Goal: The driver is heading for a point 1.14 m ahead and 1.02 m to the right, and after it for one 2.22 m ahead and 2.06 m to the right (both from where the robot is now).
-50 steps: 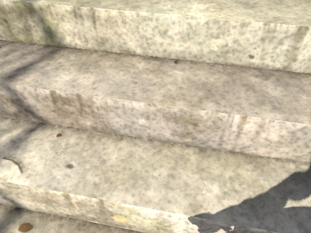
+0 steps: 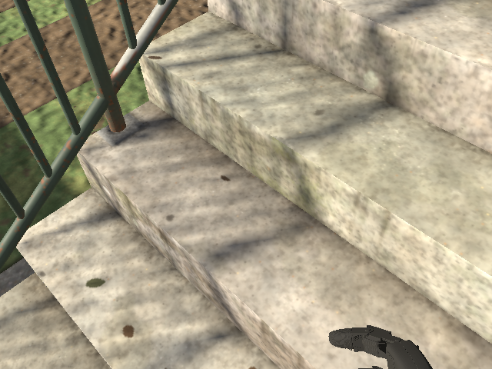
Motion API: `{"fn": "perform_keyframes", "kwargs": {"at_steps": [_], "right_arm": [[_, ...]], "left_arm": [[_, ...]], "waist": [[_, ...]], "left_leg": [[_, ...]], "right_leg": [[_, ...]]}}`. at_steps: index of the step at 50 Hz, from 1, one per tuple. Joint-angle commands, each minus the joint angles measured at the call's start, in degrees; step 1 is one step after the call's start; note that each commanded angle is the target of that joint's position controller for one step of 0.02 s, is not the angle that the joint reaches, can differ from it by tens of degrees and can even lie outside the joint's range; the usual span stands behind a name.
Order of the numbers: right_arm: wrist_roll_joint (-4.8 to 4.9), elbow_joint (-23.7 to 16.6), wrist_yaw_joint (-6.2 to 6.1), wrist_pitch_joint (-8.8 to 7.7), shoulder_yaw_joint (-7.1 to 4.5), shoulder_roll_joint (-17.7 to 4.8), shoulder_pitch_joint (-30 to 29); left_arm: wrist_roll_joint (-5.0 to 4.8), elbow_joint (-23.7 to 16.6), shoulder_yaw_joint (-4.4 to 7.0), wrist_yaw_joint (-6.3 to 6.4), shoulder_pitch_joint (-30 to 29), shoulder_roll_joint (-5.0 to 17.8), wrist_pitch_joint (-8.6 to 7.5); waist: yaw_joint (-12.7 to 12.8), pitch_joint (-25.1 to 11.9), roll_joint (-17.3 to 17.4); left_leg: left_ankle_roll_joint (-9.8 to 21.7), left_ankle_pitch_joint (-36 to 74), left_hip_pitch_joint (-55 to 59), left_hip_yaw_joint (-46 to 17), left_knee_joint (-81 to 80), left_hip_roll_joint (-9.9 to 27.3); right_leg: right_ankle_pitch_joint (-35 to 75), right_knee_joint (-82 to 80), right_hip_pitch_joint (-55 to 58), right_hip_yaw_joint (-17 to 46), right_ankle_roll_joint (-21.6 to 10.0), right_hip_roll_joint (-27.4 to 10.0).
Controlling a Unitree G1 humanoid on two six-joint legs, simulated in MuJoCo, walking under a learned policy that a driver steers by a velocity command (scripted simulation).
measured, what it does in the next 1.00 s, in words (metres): climbs, turning right: right foot, then left foot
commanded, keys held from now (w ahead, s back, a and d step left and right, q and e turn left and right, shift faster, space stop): e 1.00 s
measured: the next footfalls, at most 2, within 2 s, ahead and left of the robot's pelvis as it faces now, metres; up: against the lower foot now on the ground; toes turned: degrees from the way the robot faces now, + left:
right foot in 0.28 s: +0.15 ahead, -0.09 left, +0.00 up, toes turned -4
left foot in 0.66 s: +0.29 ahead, +0.09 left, +0.00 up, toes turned -24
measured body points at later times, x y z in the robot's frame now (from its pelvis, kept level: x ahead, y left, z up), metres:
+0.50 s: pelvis +0.12 -0.01 +0.09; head +0.10 -0.02 +0.54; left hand +0.20 +0.23 -0.04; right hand +0.33 -0.28 +0.03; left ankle +0.17 +0.14 -0.51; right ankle +0.11 -0.09 -0.61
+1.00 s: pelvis +0.19 +0.01 +0.13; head +0.20 +0.00 +0.58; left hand +0.48 +0.11 +0.04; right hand +0.23 -0.29 +0.06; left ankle +0.26 +0.10 -0.61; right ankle +0.11 -0.08 -0.52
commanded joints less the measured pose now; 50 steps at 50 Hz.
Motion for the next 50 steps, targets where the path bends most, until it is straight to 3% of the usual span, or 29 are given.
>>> {"fn": "perform_keyframes", "kwargs": {"at_steps": [1,3,5,7,8,9,10,12,14,15,16,17,18,19,21,26,28,29,31,32,33,34,35,36,38,40,44,47,50], "right_arm": [[-4.61,12.4,-1.99,-1.07,-7.04,-17.1,34.1],[-1.29,8.7,-2.04,-2.08,-4.35,-8.1,14.5],[-0.37,2.5,-2.89,-2.41,-2.63,-1.3,-1.6],[-0.83,-1.6,-3.93,-4.40,-3.32,-4.0,-9.3],[0.05,-2.7,-4.79,-5.15,-4.59,-8.5,-11.5],[1.49,-2.1,-5.56,-6.61,-6.33,-13.1,-8.0],[1.37,-1.5,-5.56,-7.00,-7.34,-14.7,-5.1],[-1.98,-3.1,-4.49,-7.80,-7.56,-15.1,-5.6],[-0.65,-3.1,-1.43,-6.98,-5.95,-10.7,-7.7],[0.28,-3.3,-0.35,-6.29,-4.64,-5.9,-8.3],[-0.08,-4.6,-0.76,-6.67,-4.36,-5.8,1.6],[0.66,-2.2,-1.37,-6.60,-4.59,-8.9,12.1],[0.09,-1.7,-3.03,-5.79,-5.83,-13.9,9.6],[0.11,-2.4,-4.56,-5.18,-6.17,-14.7,8.7],[-0.36,-1.8,-6.37,-3.74,-5.23,-14.1,9.3],[-0.71,-5.4,-7.66,-4.91,-5.95,-15.6,0.2],[0.81,-9.5,-6.66,-5.25,-4.81,-11.6,-7.6],[0.52,-8.8,-5.59,-5.53,-4.30,-9.0,-4.0],[2.61,-8.4,-3.67,-6.93,-4.46,-7.9,4.0],[2.79,-9.0,-3.51,-7.32,-5.16,-8.9,5.0],[1.36,-8.4,-3.98,-8.21,-5.63,-10.3,8.7],[0.30,-9.4,-5.18,-8.40,-8.02,-21.5,12.4],[-1.76,-7.7,-5.56,-7.44,-9.02,-21.7,16.8],[-0.83,-6.7,-5.49,-7.36,-9.09,-21.5,14.8],[1.82,-10.9,-4.07,-6.28,-3.73,-10.3,1.6],[2.39,-12.0,-4.72,-5.20,-1.78,-6.0,1.1],[1.63,-12.9,-6.27,-6.70,-3.36,-11.6,10.2],[2.21,-15.4,-5.87,-7.31,-4.41,-15.7,2.1],[0.72,-13.3,-6.03,-7.10,-6.44,-19.5,7.0]], "left_arm": [[-2.73,-2.3,1.40,1.15,0.9,2.0,-1.57],[-3.42,-4.7,-0.62,3.40,-6.0,-3.3,-0.06],[-2.72,-5.6,-0.85,5.58,-3.3,-1.8,2.60],[-3.07,-4.4,0.42,6.01,4.7,2.7,3.71],[-2.69,-5.0,0.51,5.72,5.4,4.3,3.59],[-2.91,-5.9,0.84,4.45,3.6,5.2,3.26],[-3.32,-5.7,1.21,3.77,2.8,6.5,3.36],[-3.81,-4.6,2.12,3.76,6.7,7.0,3.42],[-3.22,-4.1,3.26,5.12,9.6,8.3,2.70],[-2.18,-5.2,4.42,6.55,9.7,12.7,2.47],[-3.66,-11.5,5.22,7.62,0.0,19.9,2.12],[-3.70,-16.5,5.54,8.10,-14.6,19.6,1.91],[-4.19,-17.9,4.37,8.05,-18.5,14.2,2.07],[-4.76,-18.4,3.38,7.97,-17.6,11.9,2.41],[-2.94,-15.5,1.92,8.98,-14.5,9.5,3.54],[-5.98,-20.8,1.85,8.03,-13.3,12.2,3.06],[-5.77,-19.6,2.32,8.33,-10.6,12.8,2.91],[-6.20,-20.9,3.04,8.04,-13.6,13.6,2.86],[-3.91,-22.2,3.59,6.46,-21.1,15.1,2.87],[-4.16,-21.9,3.26,5.67,-19.6,13.1,3.25],[-3.87,-21.1,2.70,5.13,-16.0,9.5,3.17],[-3.38,-23.8,2.22,5.47,-9.6,5.1,3.10],[-4.44,-22.2,4.89,6.99,-12.7,12.8,4.42],[-4.18,-20.8,5.24,7.30,-11.6,13.9,5.87],[-3.14,-20.1,5.71,8.24,-11.4,14.9,7.15],[-2.33,-24.0,4.29,8.21,-17.6,11.2,6.80],[-4.08,-24.7,3.05,6.75,-21.7,10.7,6.19],[-2.98,-25.1,2.45,4.30,-18.9,10.7,6.02],[-3.35,-29.0,0.72,3.18,-21.4,9.0,5.94]], "waist": [[-12.3,-14.7,7.8],[-5.0,-5.2,3.9],[1.5,-2.0,2.9],[7.6,-4.5,0.4],[8.9,-5.3,-0.4],[9.1,-3.3,1.0],[6.5,-2.8,4.7],[6.8,-0.3,5.1],[8.0,2.0,1.1],[8.5,4.4,-7.2],[-0.2,2.2,-13.8],[-4.3,1.4,-12.0],[-1.7,1.0,-3.2],[-1.7,-0.1,2.5],[-1.7,-4.7,9.0],[2.3,-8.0,1.7],[4.2,-5.1,2.1],[2.6,-3.9,-0.5],[-2.5,-3.2,-3.0],[-3.8,-3.5,1.4],[-4.1,-6.4,5.1],[-1.1,-14.3,19.9],[-3.8,-15.9,11.5],[-2.6,-12.9,7.4],[1.5,-8.8,7.6],[1.6,-10.2,5.4],[-3.6,-8.8,8.5],[1.2,-8.4,9.6],[-2.3,-6.6,11.3]], "left_leg": [[11.2,44.0,44.0,-33.4,-32.7,21.6],[4.2,13.9,21.8,-27.8,-39.9,17.0],[0.9,8.3,8.3,-21.8,-46.6,16.2],[-2.0,14.8,6.1,-14.2,-49.3,14.7],[-2.3,16.5,10.5,-11.7,-49.0,12.7],[-2.7,21.5,20.4,-8.7,-51.3,10.4],[-2.1,20.3,26.3,-7.4,-50.0,9.3],[-0.2,22.5,25.1,-3.7,-45.9,9.6],[0.7,9.7,21.9,-2.6,-31.9,5.8],[-0.4,-5.4,9.1,-5.9,-14.1,0.5],[-3.3,-6.9,3.1,-16.5,-0.9,-5.5],[-5.2,0.0,-0.3,-24.3,7.1,-6.6],[-6.3,4.3,-0.7,-27.3,13.4,-5.5],[-7.6,8.7,-3.1,-27.6,15.6,-4.8],[-8.6,20.1,-6.4,-31.7,12.9,-2.2],[-13.1,0.6,-1.8,-23.0,6.4,-3.2],[-13.7,-12.6,3.8,-19.6,-14.9,-4.4],[-13.5,-11.4,12.7,-13.9,-21.3,-5.6],[-11.2,13.2,30.9,-15.4,-25.9,-5.4],[-9.4,16.9,36.2,-16.3,-35.4,-5.5],[-3.2,30.7,44.6,-22.3,-38.9,-0.6],[19.4,56.0,58.2,-51.3,-44.8,17.4],[24.2,51.5,58.8,-63.5,-48.6,24.2],[20.8,40.9,54.0,-59.9,-48.9,23.3],[11.1,25.5,39.0,-39.1,-49.1,14.9],[7.9,20.3,36.6,-27.3,-49.5,9.3],[8.2,21.6,40.6,-20.6,-52.0,9.5],[5.7,29.3,31.5,-12.6,-52.7,8.7],[9.0,35.8,40.3,-17.9,-49.3,17.0]], "right_leg": [[-11.9,54.1,-33.5,3.0,-3.4,7.6],[-12.1,57.4,-31.5,7.0,-7.7,7.4],[-15.1,51.6,-23.2,7.7,-9.0,9.0],[-11.3,40.4,-14.5,8.6,-4.0,9.3],[-12.0,28.7,-13.1,7.8,-0.6,9.5],[-15.2,10.6,-13.0,3.3,2.6,9.2],[-14.1,4.6,-12.7,1.8,3.7,10.2],[-3.9,1.7,-6.0,-2.0,3.8,12.1],[-0.9,-16.0,-0.3,0.1,-2.3,16.4],[4.6,-23.8,1.2,14.2,-11.1,15.0],[16.0,-28.8,-3.6,34.7,-22.5,9.9],[-3.4,-32.5,-12.1,41.2,-25.0,6.8],[-20.6,-31.1,-17.5,40.9,-22.0,8.0],[-20.5,-28.0,-18.5,40.4,-20.9,8.1],[-16.1,-23.3,-16.4,41.1,-17.6,8.9],[4.4,-20.0,-13.2,34.9,-15.9,10.5],[0.7,-22.1,-14.4,32.4,-11.6,12.9],[0.5,-24.0,-18.0,28.2,-10.5,14.4],[6.0,-22.2,-26.1,29.7,-11.0,12.4],[6.5,-20.2,-25.7,29.3,-10.4,14.0],[4.6,-11.5,-26.8,25.6,-6.1,18.9],[-14.9,3.9,-40.2,15.3,3.5,28.2],[-26.8,28.5,-46.3,13.7,8.8,27.0],[-19.8,45.1,-49.5,14.5,10.0,25.8],[-4.6,55.3,-49.4,13.1,6.4,22.4],[-4.3,50.1,-47.9,7.5,5.3,18.9],[-5.1,40.9,-46.8,2.9,9.1,16.6],[-7.4,22.3,-28.6,-5.9,9.7,12.1],[-13.5,-0.3,-26.6,-2.9,7.1,9.2]]}}
Keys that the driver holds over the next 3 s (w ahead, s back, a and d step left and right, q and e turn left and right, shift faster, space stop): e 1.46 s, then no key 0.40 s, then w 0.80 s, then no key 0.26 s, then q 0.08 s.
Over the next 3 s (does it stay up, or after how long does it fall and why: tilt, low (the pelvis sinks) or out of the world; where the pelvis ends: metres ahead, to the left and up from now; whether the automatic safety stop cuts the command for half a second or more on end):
stays up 0.32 -0.46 0.38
